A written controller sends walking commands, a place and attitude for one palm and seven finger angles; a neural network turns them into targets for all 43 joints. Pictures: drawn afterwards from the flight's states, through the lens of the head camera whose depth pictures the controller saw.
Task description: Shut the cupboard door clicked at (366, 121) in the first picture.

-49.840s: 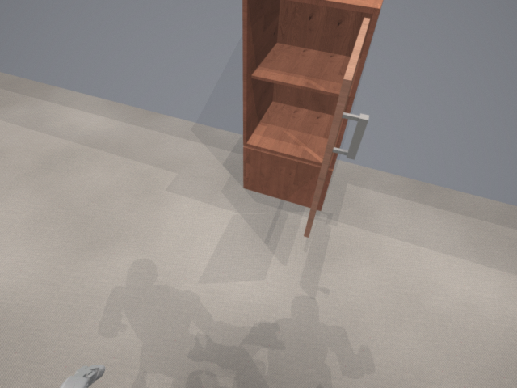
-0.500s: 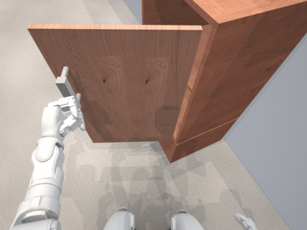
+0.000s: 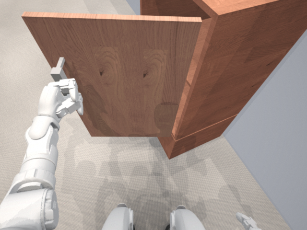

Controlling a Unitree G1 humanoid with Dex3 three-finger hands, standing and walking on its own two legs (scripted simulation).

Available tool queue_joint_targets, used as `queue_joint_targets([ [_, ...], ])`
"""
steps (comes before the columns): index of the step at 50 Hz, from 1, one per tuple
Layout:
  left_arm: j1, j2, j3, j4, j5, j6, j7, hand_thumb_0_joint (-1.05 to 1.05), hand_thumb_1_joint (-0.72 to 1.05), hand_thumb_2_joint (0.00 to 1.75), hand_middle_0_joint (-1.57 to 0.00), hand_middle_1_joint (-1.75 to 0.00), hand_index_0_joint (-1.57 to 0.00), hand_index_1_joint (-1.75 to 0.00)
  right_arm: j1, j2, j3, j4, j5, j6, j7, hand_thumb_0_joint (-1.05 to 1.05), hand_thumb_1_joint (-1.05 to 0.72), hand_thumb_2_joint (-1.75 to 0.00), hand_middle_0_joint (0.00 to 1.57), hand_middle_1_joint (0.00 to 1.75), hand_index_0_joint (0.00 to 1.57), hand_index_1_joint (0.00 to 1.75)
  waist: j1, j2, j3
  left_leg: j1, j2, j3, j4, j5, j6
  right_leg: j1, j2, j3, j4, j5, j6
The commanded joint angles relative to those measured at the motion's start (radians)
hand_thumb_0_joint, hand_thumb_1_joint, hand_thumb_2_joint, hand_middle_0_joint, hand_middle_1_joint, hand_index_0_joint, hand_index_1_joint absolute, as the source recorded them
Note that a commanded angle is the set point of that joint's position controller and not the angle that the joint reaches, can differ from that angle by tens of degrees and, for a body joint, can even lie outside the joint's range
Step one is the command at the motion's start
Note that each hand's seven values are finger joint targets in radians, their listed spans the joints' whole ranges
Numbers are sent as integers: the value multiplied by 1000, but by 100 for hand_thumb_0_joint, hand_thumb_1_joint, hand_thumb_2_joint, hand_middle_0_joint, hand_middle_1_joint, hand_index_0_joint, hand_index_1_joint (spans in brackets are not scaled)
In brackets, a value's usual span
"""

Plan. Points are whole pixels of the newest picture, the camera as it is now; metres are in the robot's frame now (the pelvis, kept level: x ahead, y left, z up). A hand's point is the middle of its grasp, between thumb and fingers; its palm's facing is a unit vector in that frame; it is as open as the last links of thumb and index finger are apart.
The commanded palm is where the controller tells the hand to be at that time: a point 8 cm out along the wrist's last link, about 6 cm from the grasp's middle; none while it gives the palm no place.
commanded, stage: push the door shut along its arc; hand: left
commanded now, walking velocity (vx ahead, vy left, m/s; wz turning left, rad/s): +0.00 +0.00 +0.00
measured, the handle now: (67, 81) +0.50 +0.25 +0.06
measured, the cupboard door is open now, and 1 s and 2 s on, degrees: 66 49 36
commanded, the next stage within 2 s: pull the fist back off the door in 1.50 s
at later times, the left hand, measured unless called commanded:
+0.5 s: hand (88, 84) +0.48 +0.18 +0.06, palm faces -0.19 -0.98 -0.02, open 3.1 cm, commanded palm +0.48 +0.23 +0.06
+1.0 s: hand (101, 68) +0.54 +0.15 +0.06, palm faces -0.31 -0.95 +0.01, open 3.1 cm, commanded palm +0.54 +0.19 +0.06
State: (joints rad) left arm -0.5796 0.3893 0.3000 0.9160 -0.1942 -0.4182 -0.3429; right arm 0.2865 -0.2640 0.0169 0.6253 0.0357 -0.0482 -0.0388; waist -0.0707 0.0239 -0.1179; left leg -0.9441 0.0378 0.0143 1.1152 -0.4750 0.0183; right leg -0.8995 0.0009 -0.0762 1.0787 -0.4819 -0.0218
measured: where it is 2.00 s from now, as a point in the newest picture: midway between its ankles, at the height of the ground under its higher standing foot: outside the picture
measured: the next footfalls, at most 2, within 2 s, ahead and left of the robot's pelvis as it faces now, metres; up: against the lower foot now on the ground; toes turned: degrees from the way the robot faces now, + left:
none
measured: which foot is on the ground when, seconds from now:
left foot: down 0.00-1.00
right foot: down 0.00-1.00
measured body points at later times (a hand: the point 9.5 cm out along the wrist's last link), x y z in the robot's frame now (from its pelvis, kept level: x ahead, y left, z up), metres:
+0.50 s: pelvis -0.01 +0.01 -0.02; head +0.12 +0.03 +0.42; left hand +0.49 +0.24 +0.07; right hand +0.02 -0.26 -0.12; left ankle +0.03 +0.11 -0.66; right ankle +0.02 -0.11 -0.66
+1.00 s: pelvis +0.00 +0.02 -0.02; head +0.15 +0.04 +0.40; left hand +0.55 +0.21 +0.07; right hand -0.01 -0.25 -0.12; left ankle +0.03 +0.11 -0.66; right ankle +0.02 -0.11 -0.66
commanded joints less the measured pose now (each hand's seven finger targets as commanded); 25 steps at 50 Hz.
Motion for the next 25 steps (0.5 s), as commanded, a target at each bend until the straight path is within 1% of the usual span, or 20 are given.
queue_joint_targets([
  [1, -484, 237, 52, -145, -29, -58, -30, 0, 90, 90, -130, -150, -130, -150, 87, -166, -58, -80, 1, -23, -16, 0, -90, -90, 20, 30, 20, 30, -41, 16, -360, 216, -25, -59, -129, 197, 14, 155, 17, 75, -150, 232, -3],
  [3, -512, 251, 51, -130, -23, -68, -44, 0, 90, 90, -130, -150, -130, -150, 99, -168, -59, -75, 0, -23, -19, 0, -90, -90, 20, 30, 20, 30, -49, 21, -390, 217, -27, -61, -112, 216, 18, 148, 18, 79, -137, 248, -5],
  [4, -515, 240, 41, -125, -23, -71, -53, 0, 90, 90, -130, -150, -130, -150, 100, -167, -59, -72, -1, -24, -17, 0, -90, -90, 20, 30, 20, 30, -43, 51, -421, 237, -27, -63, -110, 229, 15, 140, 16, 78, -129, 253, -6],
  [5, -519, 232, 30, -115, -22, -72, -62, 0, 90, 90, -130, -150, -130, -150, 105, -168, -60, -68, 0, -22, -15, 0, -90, -90, 20, 30, 20, 30, -49, 47, -423, 246, -25, -66, -110, 231, 14, 126, 18, 73, -128, 250, -6],
  [6, -542, 242, 29, -105, -17, -73, -68, 0, 90, 90, -130, -150, -130, -150, 111, -172, -60, -62, -1, -20, -15, 0, -90, -90, 20, 30, 20, 30, -51, 67, -427, 256, -23, -72, -109, 238, 12, 106, 19, 69, -122, 246, -9],
  [9, -628, 265, 21, -75, -6, -66, -77, 0, 90, 90, -130, -150, -130, -150, 120, -179, -57, -48, -1, -20, -15, 0, -90, -90, 20, 30, 20, 30, -73, 98, -412, 251, -19, -82, -98, 206, 13, 47, 22, 68, -120, 198, -9],
  [11, -643, 276, 24, -54, 0, -61, -80, 0, 90, 90, -130, -150, -130, -150, 133, -184, -59, -43, 0, -18, -15, 0, -90, -90, 20, 30, 20, 30, -77, 94, -418, 262, -17, -90, -100, 207, 13, 30, 24, 64, -120, 188, -11],
  [12, -665, 259, 4, -68, 4, -60, -83, 0, 90, 90, -130, -150, -130, -150, 138, -183, -60, -43, -1, -20, -14, 0, -90, -90, 20, 30, 20, 30, -86, 108, -436, 282, -16, -91, -100, 217, 14, 18, 24, 62, -121, 190, -10],
  [13, -680, 257, 7, -61, -3, -60, -87, 0, 90, 90, -130, -150, -130, -150, 146, -185, -59, -41, -3, -21, -14, 0, -90, -90, 20, 30, 20, 30, -84, 113, -449, 292, -18, -98, -94, 238, 14, 17, 28, 56, -111, 200, -13],
  [14, -680, 291, 31, -61, 4, -60, -88, 0, 90, 90, -130, -150, -130, -150, 151, -191, -63, -36, -4, -19, -13, 0, -90, -90, 20, 30, 20, 30, -80, 123, -480, 312, -13, -100, -91, 255, 10, 11, 27, 57, -108, 209, -13],
  [15, -674, 266, 9, -42, 3, -51, -94, 0, 90, 90, -130, -150, -130, -150, 150, -187, -60, -39, -2, -18, -11, 0, -90, -90, 20, 30, 20, 30, -86, 120, -469, 306, -15, -98, -90, 248, 11, 5, 28, 56, -112, 203, -12],
  [16, -696, 297, 32, -25, 4, -46, -94, 0, 90, 90, -130, -150, -130, -150, 158, -194, -60, -34, -2, -16, -12, 0, -90, -90, 20, 30, 20, 30, -91, 96, -457, 285, -11, -103, -92, 230, 12, 1, 28, 54, -112, 187, -11],
  [17, -718, 283, 11, -6, 10, -39, -97, 0, 90, 90, -130, -150, -130, -150, 158, -192, -56, -32, -3, -15, -12, 0, -90, -90, 20, 30, 20, 30, -102, 98, -436, 267, -13, -102, -90, 219, 14, -5, 30, 55, -114, 179, -10],
  [18, -743, 309, 36, -6, 5, -41, -95, 0, 90, 90, -130, -150, -130, -150, 169, -195, -56, -29, -4, -17, -15, 0, -90, -90, 20, 30, 20, 30, -106, 83, -438, 266, -13, -107, -85, 224, 17, -9, 33, 50, -108, 179, -12],
  [19, -753, 324, 42, -3, 12, -40, -96, 0, 90, 90, -130, -150, -130, -150, 170, -198, -57, -32, -4, -16, -14, 0, -90, -90, 20, 30, 20, 30, -102, 95, -456, 267, -11, -106, -87, 224, 14, -10, 31, 52, -105, 177, -10],
  [20, -753, 318, 35, 6, 15, -37, -97, 0, 90, 90, -130, -150, -130, -150, 172, -197, -56, -33, -4, -16, -11, 0, -90, -90, 20, 30, 20, 30, -105, 102, -460, 268, -12, -106, -84, 219, 16, -15, 32, 53, -108, 171, -11],
  [21, -754, 342, 53, 20, 20, -35, -97, 0, 90, 90, -130, -150, -130, -150, 177, -201, -56, -31, -4, -15, -11, 0, -90, -90, 20, 30, 20, 30, -103, 105, -457, 265, -9, -108, -83, 219, 13, -23, 32, 53, -106, 169, -12],
  [23, -771, 350, 57, 27, 23, -36, -99, 0, 90, 90, -130, -150, -130, -150, 189, -201, -53, -34, -8, -15, -9, 0, -90, -90, 20, 30, 20, 30, -107, 122, -463, 272, -11, -110, -76, 238, 15, -32, 36, 49, -100, 175, -15],
  [24, -803, 358, 52, 24, 27, -36, -103, 0, 90, 90, -130, -150, -130, -150, 190, -203, -53, -31, -6, -13, -9, 0, -90, -90, 20, 30, 20, 30, -116, 119, -479, 275, -6, -112, -73, 239, 14, -42, 35, 51, -96, 177, -12],
  [25, -788, 353, 48, 52, 34, -28, -105, 0, 90, 90, -130, -150, -130, -150, 190, -199, -51, -31, -8, -12, -7, 0, -90, -90, 20, 30, 20, 30, -113, 141, -467, 268, -8, -110, -68, 242, 13, -46, 35, 49, -96, 175, -14],
])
